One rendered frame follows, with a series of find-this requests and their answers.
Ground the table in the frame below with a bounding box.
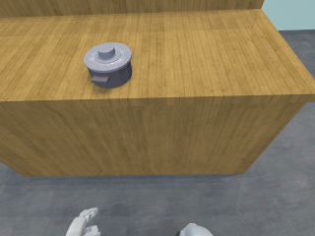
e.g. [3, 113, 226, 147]
[0, 0, 315, 177]

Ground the lid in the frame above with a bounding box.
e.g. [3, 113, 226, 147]
[84, 42, 132, 73]

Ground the robot left hand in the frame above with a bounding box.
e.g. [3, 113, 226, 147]
[66, 207, 100, 236]

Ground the robot right thigh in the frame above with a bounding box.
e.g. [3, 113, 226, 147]
[179, 225, 214, 236]

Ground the knob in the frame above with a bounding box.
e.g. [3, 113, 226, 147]
[97, 43, 115, 58]

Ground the pot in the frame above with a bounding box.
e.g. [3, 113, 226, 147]
[88, 61, 133, 89]

